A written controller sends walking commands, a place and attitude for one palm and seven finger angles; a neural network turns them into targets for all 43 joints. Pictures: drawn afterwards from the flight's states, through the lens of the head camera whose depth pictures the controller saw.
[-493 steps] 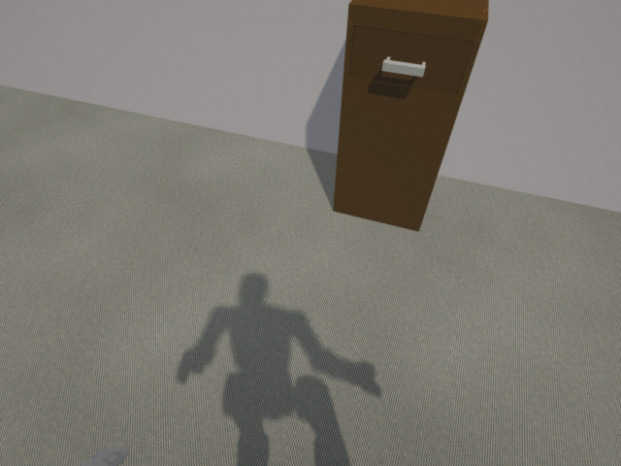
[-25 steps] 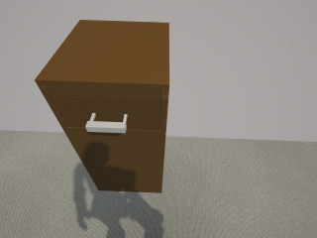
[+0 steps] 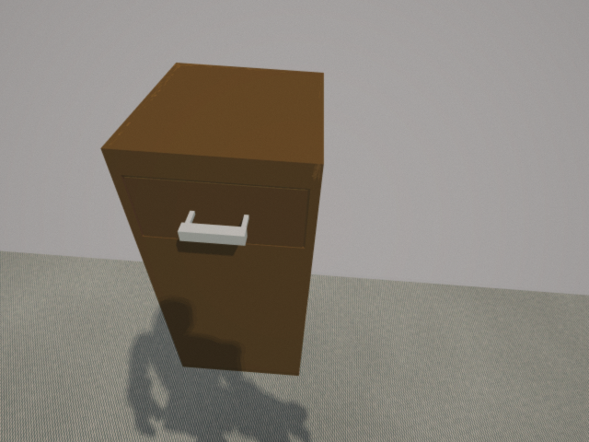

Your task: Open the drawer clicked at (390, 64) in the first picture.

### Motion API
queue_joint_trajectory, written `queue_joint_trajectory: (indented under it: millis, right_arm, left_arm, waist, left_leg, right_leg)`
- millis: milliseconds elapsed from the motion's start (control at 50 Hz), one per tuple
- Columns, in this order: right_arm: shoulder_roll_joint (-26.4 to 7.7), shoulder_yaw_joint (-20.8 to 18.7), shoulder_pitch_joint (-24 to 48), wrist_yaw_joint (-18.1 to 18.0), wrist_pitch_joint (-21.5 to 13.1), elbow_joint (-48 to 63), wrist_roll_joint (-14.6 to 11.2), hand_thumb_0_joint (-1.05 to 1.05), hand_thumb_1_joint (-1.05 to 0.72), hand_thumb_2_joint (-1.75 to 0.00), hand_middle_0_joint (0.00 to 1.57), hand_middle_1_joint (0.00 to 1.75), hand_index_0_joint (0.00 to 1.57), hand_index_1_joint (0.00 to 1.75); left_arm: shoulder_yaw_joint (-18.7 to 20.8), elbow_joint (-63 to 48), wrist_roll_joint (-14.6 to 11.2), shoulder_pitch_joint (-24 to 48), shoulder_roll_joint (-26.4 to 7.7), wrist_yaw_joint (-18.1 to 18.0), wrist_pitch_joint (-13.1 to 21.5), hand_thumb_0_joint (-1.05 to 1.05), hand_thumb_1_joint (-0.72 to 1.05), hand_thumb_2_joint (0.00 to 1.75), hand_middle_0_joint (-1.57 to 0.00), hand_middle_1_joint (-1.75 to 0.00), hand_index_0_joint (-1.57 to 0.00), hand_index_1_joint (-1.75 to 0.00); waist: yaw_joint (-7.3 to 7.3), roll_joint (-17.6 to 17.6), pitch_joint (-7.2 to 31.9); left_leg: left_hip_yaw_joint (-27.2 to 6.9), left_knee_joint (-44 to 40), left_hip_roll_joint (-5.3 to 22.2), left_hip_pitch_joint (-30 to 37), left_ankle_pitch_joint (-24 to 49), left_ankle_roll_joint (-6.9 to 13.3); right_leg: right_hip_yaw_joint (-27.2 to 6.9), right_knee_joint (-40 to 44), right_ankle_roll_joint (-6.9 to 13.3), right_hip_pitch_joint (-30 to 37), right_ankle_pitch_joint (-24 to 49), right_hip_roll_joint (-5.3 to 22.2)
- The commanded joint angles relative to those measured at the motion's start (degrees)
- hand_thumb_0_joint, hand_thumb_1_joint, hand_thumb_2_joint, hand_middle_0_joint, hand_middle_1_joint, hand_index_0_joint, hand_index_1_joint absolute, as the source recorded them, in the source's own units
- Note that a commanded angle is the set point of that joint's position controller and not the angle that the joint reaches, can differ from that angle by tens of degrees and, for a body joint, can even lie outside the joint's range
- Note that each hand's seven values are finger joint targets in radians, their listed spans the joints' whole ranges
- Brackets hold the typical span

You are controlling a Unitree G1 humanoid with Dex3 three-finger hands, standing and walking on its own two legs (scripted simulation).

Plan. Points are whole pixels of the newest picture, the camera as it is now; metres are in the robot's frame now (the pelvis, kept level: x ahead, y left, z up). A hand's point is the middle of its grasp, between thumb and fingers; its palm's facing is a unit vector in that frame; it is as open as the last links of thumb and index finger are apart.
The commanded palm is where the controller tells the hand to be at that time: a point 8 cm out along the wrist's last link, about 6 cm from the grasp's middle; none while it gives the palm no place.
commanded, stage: come to a stop and stand still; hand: left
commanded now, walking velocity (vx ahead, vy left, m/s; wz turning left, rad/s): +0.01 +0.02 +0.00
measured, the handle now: (215, 225) +0.52 +0.19 -0.03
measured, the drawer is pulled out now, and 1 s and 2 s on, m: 0.00 0.00 0.00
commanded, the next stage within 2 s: look again from close up in 1.52 s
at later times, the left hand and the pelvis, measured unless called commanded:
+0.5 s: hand out of the picture +0.00 +0.22 -0.17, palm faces +0.02 -0.98 -0.18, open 7.4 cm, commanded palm none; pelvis +0.01 +0.06 +0.01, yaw -1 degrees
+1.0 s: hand out of the picture -0.04 +0.22 -0.17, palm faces +0.00 -0.99 -0.16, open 7.4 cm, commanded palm none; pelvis -0.01 +0.06 +0.01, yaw -2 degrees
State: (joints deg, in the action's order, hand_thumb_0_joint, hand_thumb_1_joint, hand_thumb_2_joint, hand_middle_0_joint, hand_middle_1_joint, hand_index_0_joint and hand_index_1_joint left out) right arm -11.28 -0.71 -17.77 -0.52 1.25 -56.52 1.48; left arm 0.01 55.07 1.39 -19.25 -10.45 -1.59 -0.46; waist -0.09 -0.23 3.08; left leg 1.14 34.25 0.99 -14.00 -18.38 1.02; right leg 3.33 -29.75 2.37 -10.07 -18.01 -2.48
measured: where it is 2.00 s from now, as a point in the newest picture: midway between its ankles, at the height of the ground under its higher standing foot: outside the picture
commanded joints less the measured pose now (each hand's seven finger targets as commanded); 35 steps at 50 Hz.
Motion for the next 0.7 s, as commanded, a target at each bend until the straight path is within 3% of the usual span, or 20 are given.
queue_joint_trajectory:
  millis: [0, 40, 80, 160, 280, 320, 440, 560, 680]
  right_arm:
    - [-4.11, -0.34, -2.97, -0.26, -1.58, 2.0, -0.09, 0.0, -0.9, -0.9, 0.2, 0.3, 0.2, 0.3]
    - [-5.0, -0.13, -3.24, -0.54, -2.01, 1.7, -0.17, 0.0, -0.9, -0.9, 0.2, 0.3, 0.2, 0.3]
    - [-6.07, -0.21, -2.25, -0.94, -2.33, 1.55, -0.31, 0.0, -0.9, -0.9, 0.2, 0.3, 0.2, 0.3]
    - [-6.0, -0.04, -2.77, -1.44, -2.95, 0.24, -0.61, 0.0, -0.9, -0.9, 0.2, 0.3, 0.2, 0.3]
    - [-4.89, 0.09, -4.3, -1.9, -3.11, -2.84, -0.85, 0.0, -0.9, -0.9, 0.2, 0.3, 0.2, 0.3]
    - [-4.62, 0.12, -4.53, -1.96, -3.09, -3.77, -0.89, 0.0, -0.9, -0.9, 0.2, 0.3, 0.2, 0.3]
    - [-3.75, 0.16, -4.01, -2.02, -2.92, -5.44, -0.92, 0.0, -0.9, -0.9, 0.2, 0.3, 0.2, 0.3]
    - [-3.53, 0.05, -3.67, -2.08, -2.92, -6.21, -0.95, 0.0, -0.9, -0.9, 0.2, 0.3, 0.2, 0.3]
    - [-3.6, -0.12, -3.43, -2.09, -2.73, -6.41, -0.99, 0.0, -0.9, -0.9, 0.2, 0.3, 0.2, 0.3]
  left_arm:
    - [1.9, -3.54, -0.27, 0.04, -7.94, -0.43, 1.12, 0.0, 0.9, 0.9, -0.2, -0.3, -0.2, -0.3]
    - [1.47, -3.06, -0.26, -1.21, -6.28, -0.47, 0.96, 0.0, 0.9, 0.9, -0.2, -0.3, -0.2, -0.3]
    - [0.97, -1.52, -0.32, -3.34, -4.69, -0.47, 1.1, 0.0, 0.9, 0.9, -0.2, -0.3, -0.2, -0.3]
    - [0.53, 0.55, -0.6, -4.49, -3.63, -0.65, 1.24, 0.0, 0.9, 0.9, -0.2, -0.3, -0.2, -0.3]
    - [0.29, 3.23, -0.87, -4.83, -2.6, -1.2, 1.18, 0.0, 0.9, 0.9, -0.2, -0.3, -0.2, -0.3]
    - [0.32, 3.92, -0.78, -4.79, -2.34, -1.36, 0.97, 0.0, 0.9, 0.9, -0.2, -0.3, -0.2, -0.3]
    - [0.11, 5.69, -0.77, -5.25, -1.49, -1.59, 0.7, 0.0, 0.9, 0.9, -0.2, -0.3, -0.2, -0.3]
    - [0.13, 6.56, -0.62, -5.19, -1.15, -1.65, 0.51, 0.0, 0.9, 0.9, -0.2, -0.3, -0.2, -0.3]
    - [0.09, 7.18, -0.35, -5.28, -0.61, -1.52, 0.24, 0.0, 0.9, 0.9, -0.2, -0.3, -0.2, -0.3]
  waist:
    - [-0.5, -1.69, -13.24]
    - [0.09, -6.25, -11.45]
    - [1.2, -6.1, -8.57]
    - [1.14, -3.25, -4.38]
    - [0.44, 0.66, -4.51]
    - [0.34, -0.27, -5.36]
    - [0.33, 1.21, -7.56]
    - [0.33, -0.36, -7.8]
    - [0.32, -1.46, -9.7]
  left_leg:
    - [-2.55, -7.82, 1.65, -2.3, 0.64, 1.26]
    - [-6.84, -12.47, 4.56, -2.97, 2.47, 2.73]
    - [-8.88, -13.93, 6.63, -3.34, 5.63, 3.82]
    - [-7.36, -12.16, 6.36, 0.64, 16.66, 3.7]
    - [-5.85, -11.37, 5.71, 3.89, 24.59, 3.05]
    - [-5.89, -12.09, 5.76, 3.95, 25.61, 2.85]
    - [-5.92, -14.52, 5.5, 3.89, 21.66, 2.45]
    - [-6.46, -16.78, 5.59, 4.43, 19.04, 1.97]
    - [-8.1, -20.61, 6.07, 2.86, 9.94, 1.1]
  right_leg:
    - [-10.51, 11.23, 2.27, -10.28, -9.37, 8.76]
    - [-5.67, 6.05, 0.64, -7.03, -3.35, 5.89]
    - [-3.1, 3.77, -0.48, -2.39, 1.83, 5.06]
    - [-3.31, 3.83, -1.01, 0.61, 6.95, 6.14]
    - [-4.13, 4.51, -1.43, 1.31, 11.82, 7.32]
    - [-4.06, 4.47, -1.65, 1.21, 11.43, 7.28]
    - [-4.47, 5.68, -2.16, 0.52, 10.74, 7.72]
    - [-4.37, 6.36, -2.59, 0.18, 9.55, 7.94]
    - [-4.22, 6.55, -2.87, -1.13, 7.78, 7.77]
